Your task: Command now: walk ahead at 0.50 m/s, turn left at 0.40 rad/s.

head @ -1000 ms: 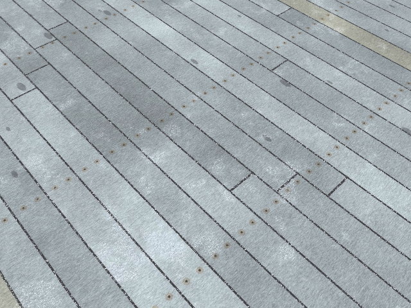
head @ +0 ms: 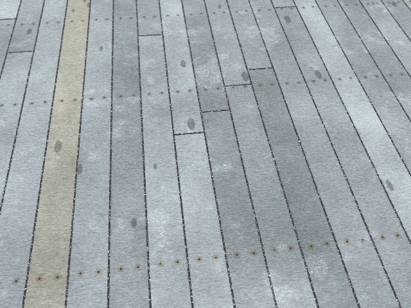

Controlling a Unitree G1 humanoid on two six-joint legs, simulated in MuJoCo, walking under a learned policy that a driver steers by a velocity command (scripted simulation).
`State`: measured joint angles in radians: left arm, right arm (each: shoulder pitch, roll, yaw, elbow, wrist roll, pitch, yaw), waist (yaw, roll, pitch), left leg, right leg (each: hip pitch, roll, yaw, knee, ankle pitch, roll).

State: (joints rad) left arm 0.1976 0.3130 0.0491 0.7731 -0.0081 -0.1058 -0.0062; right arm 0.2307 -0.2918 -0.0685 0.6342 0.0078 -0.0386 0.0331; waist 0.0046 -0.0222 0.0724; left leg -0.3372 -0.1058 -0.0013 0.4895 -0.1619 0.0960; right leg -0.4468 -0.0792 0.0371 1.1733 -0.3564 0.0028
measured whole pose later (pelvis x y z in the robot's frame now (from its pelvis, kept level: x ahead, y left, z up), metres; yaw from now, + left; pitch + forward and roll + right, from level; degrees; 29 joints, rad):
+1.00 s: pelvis +0.35 -0.03 +0.01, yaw -27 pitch +2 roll -1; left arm 0.20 0.36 0.10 0.66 -0.02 0.07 0.02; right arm 0.17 -0.26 -0.05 0.68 -0.02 0.00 -0.04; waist -0.01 -0.05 0.03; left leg -0.29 0.02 -0.01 0.47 -0.21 -0.01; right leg -0.54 0.07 0.09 1.12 -0.43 0.08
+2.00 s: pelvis +0.36 -0.06 +0.00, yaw -49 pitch -1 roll +0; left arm 0.21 0.26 0.05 0.74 0.01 0.03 0.02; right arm 0.16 -0.24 -0.02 0.73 -0.01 -0.03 0.00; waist 0.01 0.00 0.03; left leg -0.20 -0.02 -0.02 0.51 -0.28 0.01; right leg -0.23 0.06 0.14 0.51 -0.26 0.01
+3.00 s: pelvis +0.39 -0.08 +0.01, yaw -49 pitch +0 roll +0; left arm 0.24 0.25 0.05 1.02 -0.02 -0.05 0.02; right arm 0.32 -0.28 -0.03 0.99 0.02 -0.04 -0.02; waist -0.03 0.02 0.00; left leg -0.10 -0.03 -0.02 0.36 -0.26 0.03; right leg -0.34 -0.02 0.01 0.78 -0.43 -0.01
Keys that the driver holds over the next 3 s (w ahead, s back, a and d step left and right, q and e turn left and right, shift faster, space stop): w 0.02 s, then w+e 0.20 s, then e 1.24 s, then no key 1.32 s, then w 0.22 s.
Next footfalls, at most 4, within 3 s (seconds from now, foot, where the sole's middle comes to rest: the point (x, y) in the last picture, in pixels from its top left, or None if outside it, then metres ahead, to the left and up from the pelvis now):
0.38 right None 0.39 -0.16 -0.77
0.82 left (195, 300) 0.46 0.05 -0.77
1.24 right None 0.31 -0.17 -0.77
1.70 left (214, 298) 0.47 -0.01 -0.77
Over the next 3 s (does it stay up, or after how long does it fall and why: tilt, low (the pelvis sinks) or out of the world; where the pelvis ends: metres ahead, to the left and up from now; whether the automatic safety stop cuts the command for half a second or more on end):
stays up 0.39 -0.08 0.01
